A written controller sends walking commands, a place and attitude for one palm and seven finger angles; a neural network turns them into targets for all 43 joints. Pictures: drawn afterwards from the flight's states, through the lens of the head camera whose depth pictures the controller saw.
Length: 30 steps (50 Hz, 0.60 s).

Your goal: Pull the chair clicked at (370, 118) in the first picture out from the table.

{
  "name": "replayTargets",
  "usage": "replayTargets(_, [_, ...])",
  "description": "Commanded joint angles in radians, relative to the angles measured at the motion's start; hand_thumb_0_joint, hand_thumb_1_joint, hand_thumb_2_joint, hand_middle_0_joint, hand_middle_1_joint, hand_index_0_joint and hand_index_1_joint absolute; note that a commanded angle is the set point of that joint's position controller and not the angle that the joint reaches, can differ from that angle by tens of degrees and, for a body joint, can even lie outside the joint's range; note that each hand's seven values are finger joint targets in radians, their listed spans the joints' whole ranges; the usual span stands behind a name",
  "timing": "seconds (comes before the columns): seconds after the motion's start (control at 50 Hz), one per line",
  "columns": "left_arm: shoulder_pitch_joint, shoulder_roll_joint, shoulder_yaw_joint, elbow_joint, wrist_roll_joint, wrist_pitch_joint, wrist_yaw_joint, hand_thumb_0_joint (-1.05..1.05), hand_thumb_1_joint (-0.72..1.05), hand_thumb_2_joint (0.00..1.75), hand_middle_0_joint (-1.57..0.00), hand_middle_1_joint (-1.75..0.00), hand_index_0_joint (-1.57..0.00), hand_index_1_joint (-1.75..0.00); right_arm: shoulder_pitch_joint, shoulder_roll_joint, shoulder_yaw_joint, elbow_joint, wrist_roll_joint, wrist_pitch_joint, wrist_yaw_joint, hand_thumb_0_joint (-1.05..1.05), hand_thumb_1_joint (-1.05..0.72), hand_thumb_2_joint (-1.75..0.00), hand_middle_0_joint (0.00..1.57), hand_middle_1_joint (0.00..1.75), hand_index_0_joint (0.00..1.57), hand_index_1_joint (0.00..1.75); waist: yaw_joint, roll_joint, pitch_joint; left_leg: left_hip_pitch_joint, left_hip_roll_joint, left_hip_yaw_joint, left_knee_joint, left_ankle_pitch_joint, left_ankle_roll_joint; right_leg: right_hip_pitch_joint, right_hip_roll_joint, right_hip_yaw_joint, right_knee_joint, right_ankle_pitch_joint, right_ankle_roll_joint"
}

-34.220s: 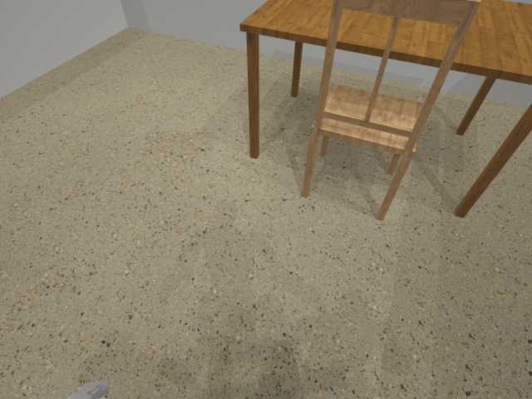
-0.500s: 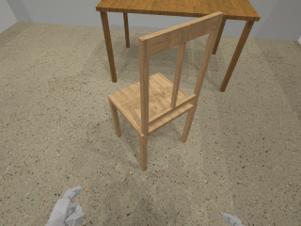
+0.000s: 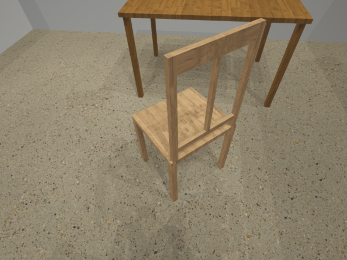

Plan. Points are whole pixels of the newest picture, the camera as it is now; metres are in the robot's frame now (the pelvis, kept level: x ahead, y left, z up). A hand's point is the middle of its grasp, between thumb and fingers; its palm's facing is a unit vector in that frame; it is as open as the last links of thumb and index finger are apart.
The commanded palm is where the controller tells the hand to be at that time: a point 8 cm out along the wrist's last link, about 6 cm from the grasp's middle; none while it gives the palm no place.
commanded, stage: let the arm hang, fingers relaxed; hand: left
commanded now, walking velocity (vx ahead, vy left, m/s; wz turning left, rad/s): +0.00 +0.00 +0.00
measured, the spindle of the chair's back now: (211, 98) +0.69 -0.11 -0.07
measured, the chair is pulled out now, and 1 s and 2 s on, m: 0.66 0.66 0.66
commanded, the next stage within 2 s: look to check the result in 0.38 s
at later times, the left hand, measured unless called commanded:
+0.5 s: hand out of the picture +0.02 +0.16 -0.17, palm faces +0.00 -0.98 -0.20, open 7.3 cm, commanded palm none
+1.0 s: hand out of the picture +0.02 +0.16 -0.17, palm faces +0.00 -0.98 -0.20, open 7.3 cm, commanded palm none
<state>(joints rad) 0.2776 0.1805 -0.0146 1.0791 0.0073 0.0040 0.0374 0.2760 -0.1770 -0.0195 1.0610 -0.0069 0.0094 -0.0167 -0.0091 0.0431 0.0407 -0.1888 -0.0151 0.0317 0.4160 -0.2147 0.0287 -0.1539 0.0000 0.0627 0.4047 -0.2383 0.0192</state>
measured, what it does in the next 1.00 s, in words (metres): stands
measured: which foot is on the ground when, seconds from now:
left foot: down 0.00-1.00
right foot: down 0.00-1.00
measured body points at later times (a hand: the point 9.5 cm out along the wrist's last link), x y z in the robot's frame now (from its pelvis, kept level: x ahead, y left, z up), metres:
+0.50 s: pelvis +0.02 +0.00 +0.00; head +0.04 -0.01 +0.45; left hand +0.02 +0.21 -0.16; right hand -0.01 -0.22 -0.16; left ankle +0.01 +0.10 -0.74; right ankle -0.01 -0.14 -0.74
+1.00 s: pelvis +0.03 +0.00 +0.00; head +0.04 -0.01 +0.45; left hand +0.02 +0.21 -0.16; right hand +0.01 -0.22 -0.17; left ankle +0.01 +0.10 -0.74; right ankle -0.01 -0.14 -0.74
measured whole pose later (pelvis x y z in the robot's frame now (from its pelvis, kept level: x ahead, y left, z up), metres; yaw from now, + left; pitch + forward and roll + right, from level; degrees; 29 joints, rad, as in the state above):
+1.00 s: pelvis +0.03 +0.00 +0.00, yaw -1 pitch -1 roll +0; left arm 0.29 0.12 -0.01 1.13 0.01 -0.01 0.05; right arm 0.30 -0.13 -0.02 1.13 0.00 -0.01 -0.04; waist -0.01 0.02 0.04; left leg -0.13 -0.01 0.04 0.40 -0.25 0.02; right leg -0.10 0.01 0.07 0.39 -0.27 0.01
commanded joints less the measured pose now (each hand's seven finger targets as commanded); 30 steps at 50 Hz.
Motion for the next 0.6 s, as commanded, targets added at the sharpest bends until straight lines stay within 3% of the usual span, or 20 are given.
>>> replayTargets(0.0, [0.039,0.099,0.015,-0.024,-0.003,-0.024,0.009,0.00,0.90,0.90,-0.20,-0.30,-0.20,-0.30,0.068,-0.086,-0.021,-0.008,-0.005,-0.015,-0.007,0.00,-0.90,-0.90,0.20,0.30,0.20,0.30,-0.004,-0.054,0.016,0.050,0.095,-0.100,-0.084,0.098,0.020,-0.076,-0.068,0.051,-0.078,0.097,-0.054])
replayTargets(0.14, [0.046,0.077,0.018,-0.002,-0.002,-0.025,0.011,0.00,0.90,0.90,-0.20,-0.30,-0.20,-0.30,0.071,-0.068,-0.022,0.019,-0.006,-0.016,-0.011,0.00,-0.90,-0.90,0.20,0.30,0.20,0.30,-0.001,-0.049,0.052,0.045,0.091,-0.093,-0.085,0.100,0.017,-0.081,-0.067,0.048,-0.085,0.095,-0.052])
replayTargets(0.24, [0.053,0.070,0.019,0.003,-0.005,-0.028,0.012,0.00,0.90,0.90,-0.20,-0.30,-0.20,-0.30,0.083,-0.064,-0.022,0.027,-0.005,-0.020,-0.016,0.00,-0.90,-0.90,0.20,0.30,0.20,0.30,-0.003,-0.027,0.020,0.068,0.096,-0.089,-0.075,0.150,0.018,-0.055,-0.070,0.049,-0.079,0.145,-0.052])
replayTargets(0.26, [0.051,0.072,0.019,0.001,-0.004,-0.027,0.013,0.00,0.90,0.90,-0.20,-0.30,-0.20,-0.30,0.088,-0.063,-0.023,0.027,-0.003,-0.019,-0.017,0.00,-0.90,-0.90,0.20,0.30,0.20,0.30,-0.002,-0.049,0.025,0.063,0.098,-0.093,-0.074,0.150,0.019,-0.052,-0.067,0.044,-0.079,0.142,-0.052])
replayTargets(0.58, [0.079,0.048,0.018,0.021,-0.005,-0.025,0.018,0.00,0.90,0.90,-0.20,-0.30,-0.20,-0.30,0.112,-0.046,-0.021,0.052,-0.001,-0.023,-0.026,0.00,-0.90,-0.90,0.20,0.30,0.20,0.30,-0.005,-0.036,0.016,0.099,0.104,-0.080,-0.066,0.194,0.022,-0.048,-0.067,0.044,-0.073,0.176,-0.052])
